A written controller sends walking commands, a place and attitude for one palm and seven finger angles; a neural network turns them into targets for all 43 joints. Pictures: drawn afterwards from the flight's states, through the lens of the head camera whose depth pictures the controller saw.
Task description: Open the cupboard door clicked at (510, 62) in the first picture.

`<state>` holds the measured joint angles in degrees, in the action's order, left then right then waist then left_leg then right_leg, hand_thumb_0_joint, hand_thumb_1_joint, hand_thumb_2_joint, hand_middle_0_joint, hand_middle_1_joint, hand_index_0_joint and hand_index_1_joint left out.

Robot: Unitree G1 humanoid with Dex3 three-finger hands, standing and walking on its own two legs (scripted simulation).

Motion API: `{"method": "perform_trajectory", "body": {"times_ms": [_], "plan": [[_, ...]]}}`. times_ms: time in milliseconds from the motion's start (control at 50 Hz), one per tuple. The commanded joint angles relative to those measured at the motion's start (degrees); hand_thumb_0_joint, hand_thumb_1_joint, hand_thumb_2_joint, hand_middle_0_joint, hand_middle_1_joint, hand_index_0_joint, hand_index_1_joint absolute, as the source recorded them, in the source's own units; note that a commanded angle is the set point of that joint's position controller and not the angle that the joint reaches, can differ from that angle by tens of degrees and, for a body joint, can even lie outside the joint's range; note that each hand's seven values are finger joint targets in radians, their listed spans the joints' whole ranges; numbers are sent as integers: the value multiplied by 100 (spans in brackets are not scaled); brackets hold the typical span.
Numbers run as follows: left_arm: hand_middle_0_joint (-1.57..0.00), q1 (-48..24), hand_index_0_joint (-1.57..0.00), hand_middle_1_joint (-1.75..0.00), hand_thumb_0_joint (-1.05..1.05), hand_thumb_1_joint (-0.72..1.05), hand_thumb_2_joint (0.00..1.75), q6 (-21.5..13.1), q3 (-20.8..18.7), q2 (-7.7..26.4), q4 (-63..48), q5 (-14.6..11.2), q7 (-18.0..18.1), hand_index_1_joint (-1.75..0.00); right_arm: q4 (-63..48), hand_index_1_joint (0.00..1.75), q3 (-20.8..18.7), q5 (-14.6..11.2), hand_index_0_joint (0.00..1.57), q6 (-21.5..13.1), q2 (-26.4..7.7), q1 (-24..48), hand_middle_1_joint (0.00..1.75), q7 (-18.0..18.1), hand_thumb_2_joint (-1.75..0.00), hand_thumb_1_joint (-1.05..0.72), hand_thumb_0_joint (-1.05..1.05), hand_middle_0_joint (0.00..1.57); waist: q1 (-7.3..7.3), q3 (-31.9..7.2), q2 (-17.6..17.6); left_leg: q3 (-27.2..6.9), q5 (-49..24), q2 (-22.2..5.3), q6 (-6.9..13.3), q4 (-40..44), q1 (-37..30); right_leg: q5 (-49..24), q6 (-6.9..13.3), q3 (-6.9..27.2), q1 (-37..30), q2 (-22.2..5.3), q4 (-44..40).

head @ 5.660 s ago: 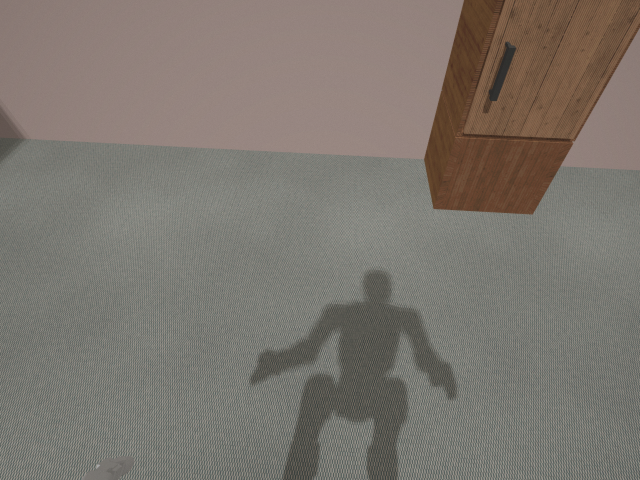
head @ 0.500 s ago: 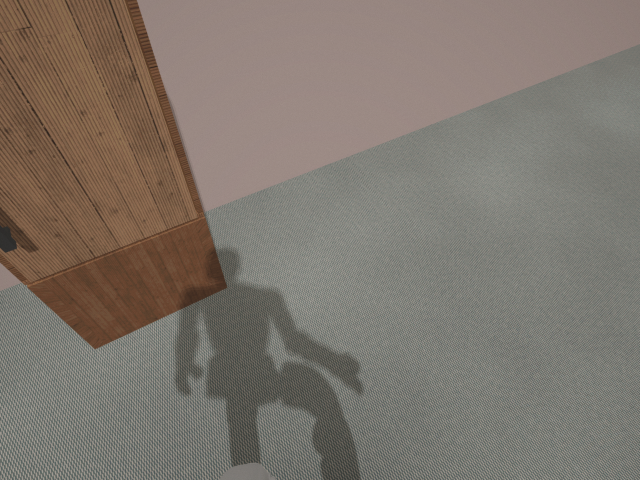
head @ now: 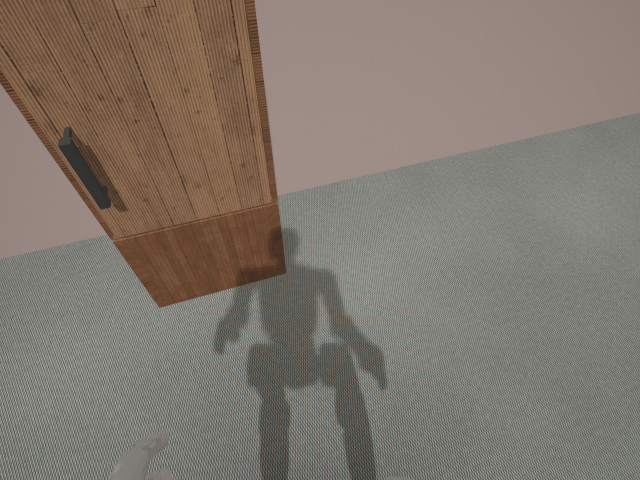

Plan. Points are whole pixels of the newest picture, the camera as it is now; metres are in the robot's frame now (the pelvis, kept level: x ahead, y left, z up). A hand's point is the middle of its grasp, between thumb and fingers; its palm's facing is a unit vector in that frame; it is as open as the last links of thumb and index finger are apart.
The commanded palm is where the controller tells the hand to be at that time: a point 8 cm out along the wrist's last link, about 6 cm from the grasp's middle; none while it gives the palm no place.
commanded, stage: turn to face it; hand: left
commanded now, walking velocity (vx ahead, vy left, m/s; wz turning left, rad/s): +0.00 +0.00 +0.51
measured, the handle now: (87, 169) +0.69 +0.50 -0.09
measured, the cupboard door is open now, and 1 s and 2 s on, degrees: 0 0 0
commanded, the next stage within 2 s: take the last steps up to it in 0.36 s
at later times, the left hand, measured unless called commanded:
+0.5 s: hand out of the picture -0.05 +0.21 -0.18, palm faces +0.29 -0.93 -0.24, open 7.4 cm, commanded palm none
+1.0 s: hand out of the picture +0.09 +0.22 -0.16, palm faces +0.27 -0.94 -0.22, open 7.4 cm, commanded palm none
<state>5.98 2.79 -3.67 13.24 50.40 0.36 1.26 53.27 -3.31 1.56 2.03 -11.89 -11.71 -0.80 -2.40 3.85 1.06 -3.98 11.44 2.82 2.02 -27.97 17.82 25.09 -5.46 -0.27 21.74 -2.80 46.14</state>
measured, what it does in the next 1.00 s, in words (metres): steps on the spot, turning left: right foot, then left foot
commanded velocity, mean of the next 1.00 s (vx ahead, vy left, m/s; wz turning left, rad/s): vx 0.17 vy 0.01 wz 0.19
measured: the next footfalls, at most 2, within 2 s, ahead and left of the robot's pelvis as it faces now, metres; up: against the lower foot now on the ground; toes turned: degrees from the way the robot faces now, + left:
right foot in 0.06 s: +0.03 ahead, -0.14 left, +0.00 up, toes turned +1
left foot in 0.48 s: -0.03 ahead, +0.12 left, +0.00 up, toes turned +18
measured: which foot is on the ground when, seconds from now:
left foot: down 0.00-0.06, up 0.08-0.46, down 0.48-1.00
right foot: up 0.00-0.04, down 0.06-0.50, up 0.52-0.98, down 1.00-1.00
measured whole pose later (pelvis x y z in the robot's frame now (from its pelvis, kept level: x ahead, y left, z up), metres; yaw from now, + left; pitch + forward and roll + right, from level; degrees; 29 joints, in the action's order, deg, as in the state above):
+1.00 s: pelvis +0.06 +0.02 -0.01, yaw +16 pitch -1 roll +2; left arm 10.6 -0.9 -2.3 10.1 57.0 1.5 -1.1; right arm 64.2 -1.8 1.5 -1.5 -10.0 -24.3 0.5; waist -2.0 1.5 1.1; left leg 1.8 23.0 0.9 0.3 -25.9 1.5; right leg 14.7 -1.2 -5.6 19.1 -3.9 33.0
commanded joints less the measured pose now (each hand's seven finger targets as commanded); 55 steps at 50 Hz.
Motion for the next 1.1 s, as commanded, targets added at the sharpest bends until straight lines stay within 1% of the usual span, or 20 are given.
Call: {"method": "perform_trajectory", "body": {"times_ms": [0, 20, 40, 60, 120, 180, 360, 420, 440, 480, 500, 540, 620, 780, 880, 940, 960, 980, 1000, 1080], "plan": [[-20, 638, -20, -30, 0, 90, 90, -208, -134, 519, -329, -53, 60, -30, -476, 30, -381, -46, 20, -56, -1183, 158, 30, 94, -90, -90, 0, 20, 311, -995, 686, -1609, -2060, -1180, 500, 130, -259, -962, 98, -99, -1180, 127, -1838], [-20, 859, -20, -30, 0, 90, 90, -271, -174, 760, -295, -12, 86, -30, -506, 30, -365, -94, 20, -61, -1015, 185, 30, 65, -90, -90, 0, 20, 436, -1059, 174, -1352, -1245, -862, 180, -330, 379, -1480, 182, 214, -1985, -283, -2629], [-20, 956, -20, -30, 0, 90, 90, -320, -276, 1299, -303, 95, 131, -30, -604, 30, -302, -138, 20, -64, -570, 87, 30, 37, -90, -90, 0, 20, 465, -1010, -1577, -276, 962, -18, -330, -1524, 1548, -1806, 697, 1630, -2642, -1830, -3078], [-20, 842, -20, -30, 0, 90, 90, -286, -247, 1454, -388, 88, 126, -30, -679, 30, -341, -73, 20, -32, -717, 165, 30, 54, -90, -90, 0, 20, 460, -839, -1758, 27, 2287, 110, -445, -2758, 1635, -2426, 1258, 2080, -1822, -2650, -3046], [-20, -7, -20, -30, 0, 90, 90, -289, -134, 890, -568, 57, 132, -30, -344, 30, -390, -10, 20, 151, -737, -95, 30, -32, -90, -90, 0, 20, 16, -155, -1146, -78, 1328, -279, -478, -4232, 1490, -1520, 1063, 1002, -670, -1774, -3126], [-20, 174, -20, -30, 0, 90, 90, -354, -57, 700, -480, 69, 90, -30, -247, 30, -320, -20, 20, 138, -649, -141, 30, -67, -90, -90, 0, 20, 51, -64, -1171, 203, 865, -377, -608, -4197, 1529, -2440, 1034, 144, -1015, -1406, -2826], [-20, 1077, -20, -30, 0, 90, 90, -304, -189, 1127, 7, 166, 70, -30, -331, 30, -108, -116, 20, 44, -450, 522, 30, -10, -90, -90, 0, 20, 512, -519, -1384, 792, 1580, -338, -577, -1640, 550, -4095, 1296, -24, -1810, -1659, -2214], [-20, 944, -20, -30, 0, 90, 90, -272, -193, 1103, 119, 116, 63, -30, -184, 30, -82, -124, 20, -39, -512, 125, 30, 24, -90, -90, 0, 20, 278, -758, -1346, 918, 630, -279, -489, -195, -362, -4037, 969, -237, -1655, -1496, -1686], [-20, 881, -20, -30, 0, 90, 90, -252, -175, 1011, 123, 48, 63, -30, -74, 30, -100, -107, 20, -106, -665, -168, 30, 33, -90, -90, 0, 20, 112, -933, -912, 828, -288, -423, -415, 641, -1077, -3690, 709, -484, -1342, -1310, -1206], [-20, 877, -20, -30, 0, 90, 90, -198, 15, 334, -81, 0, 19, -30, 1, 30, -258, -46, 20, -166, -1574, -571, 30, 93, -90, -90, 0, 20, -53, -1138, 1750, -1478, -3213, -2475, 611, 834, -2284, 1092, 101, -713, 747, -322, 509], [-20, 629, -20, -30, 0, 90, 90, -153, 4, 465, -80, 59, 30, -30, 82, 30, -239, -4, 20, -107, -1541, -653, 30, 102, -90, -90, 0, 20, -156, -948, 1272, -1213, -2219, -2592, 948, 875, -1862, 1237, 229, -441, 679, -343, 1149], [-20, 406, -20, -30, 0, 90, 90, -142, -37, 478, 97, 105, -42, -30, 115, 30, -132, 0, 20, -185, -1150, -440, 30, 202, -90, -90, 0, 20, -71, -416, 1343, -1153, -1012, -2114, 830, 1204, -1633, 560, 251, -209, 1210, -396, 1698], [-20, 646, -20, -30, 0, 90, 90, -267, -5, 388, 404, 107, -202, -30, 162, 30, -20, -53, 20, -366, -855, -456, 30, 222, -90, -90, 0, 20, 114, -112, 697, -560, -1147, -1614, 700, 1401, -1608, -391, 222, -311, 1182, -364, 1730], [-20, 201, -20, -30, 0, 90, 90, -287, 56, 232, 307, 110, -195, -30, 481, 30, -43, -36, 20, -482, -684, -1054, 30, 234, -90, -90, 0, 20, 46, 279, 488, -732, -337, -1795, 960, 1792, -1548, -614, 170, -246, 1244, -484, 576], [-20, 78, -20, -30, 0, 90, 90, -365, 52, 87, 235, 82, -226, -30, 645, 30, -56, 5, 20, -475, -699, -1059, 30, 224, -90, -90, 0, 20, 91, 428, 620, -617, -192, -1772, 875, 1597, -993, -610, 293, -454, 298, -282, -663], [-20, 987, -20, -30, 0, 90, 90, -475, -25, 166, 563, 105, -214, -30, 762, 30, -22, -11, 20, -470, -619, -1041, 30, 221, -90, -90, 0, 20, 490, 51, 152, -198, -204, -1333, 528, 512, -452, -1230, 405, -639, -1321, 2, -1720], [-20, 1646, -20, -30, 0, 90, 90, -552, -91, 439, 788, 128, -182, -30, 766, 30, 5, -59, 20, -507, -473, -1053, 30, 196, -90, -90, 0, 20, 765, -273, -338, 196, -42, -971, 310, -543, 64, -1091, 556, -128, -2312, -387, -2052], [-20, 2302, -20, -30, 0, 90, 90, -633, -214, 983, 971, 169, -119, -30, 639, 30, 57, -105, 20, -555, -104, -1214, 30, 142, -90, -90, 0, 20, 912, -753, -1827, 799, 1261, -308, 14, -2166, 1252, -775, 1107, 1815, -3403, -1848, -2714], [-20, 2647, -20, -30, 0, 90, 90, -607, -229, 1211, 1008, 67, -78, -30, 440, 30, 28, -87, 20, -519, -322, -921, 30, 137, -90, -90, 0, 20, 1012, -777, -1728, 539, 2299, -263, -1, -3326, 1703, -526, 1511, 2877, -3171, -2498, -3380], [-20, 1311, -20, -30, 0, 90, 90, -623, -19, 322, 750, 56, -18, -30, 591, 30, -58, -22, 20, -357, -135, -691, 30, 38, -90, -90, 0, 20, 388, 409, -598, 268, 676, -942, -79, -3954, 1533, 319, 1254, 1413, -916, -1830, -3843]]}}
